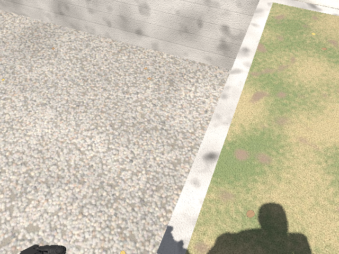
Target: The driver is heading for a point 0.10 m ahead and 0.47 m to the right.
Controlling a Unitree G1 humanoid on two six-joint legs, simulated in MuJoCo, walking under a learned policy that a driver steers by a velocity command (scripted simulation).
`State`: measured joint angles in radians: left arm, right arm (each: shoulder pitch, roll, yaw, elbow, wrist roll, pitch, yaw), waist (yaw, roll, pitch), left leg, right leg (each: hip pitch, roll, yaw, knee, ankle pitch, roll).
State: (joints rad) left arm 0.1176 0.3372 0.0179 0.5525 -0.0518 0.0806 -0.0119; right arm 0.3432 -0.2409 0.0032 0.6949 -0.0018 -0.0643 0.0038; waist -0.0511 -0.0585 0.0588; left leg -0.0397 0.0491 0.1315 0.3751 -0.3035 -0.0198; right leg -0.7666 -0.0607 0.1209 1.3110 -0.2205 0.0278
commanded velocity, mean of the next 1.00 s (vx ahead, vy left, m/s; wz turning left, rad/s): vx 0.12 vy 0.00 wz -0.14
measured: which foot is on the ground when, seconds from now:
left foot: down 0.00-0.14, up 0.16-0.52, down 0.54-1.00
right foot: up 0.00-0.14, down 0.16-1.00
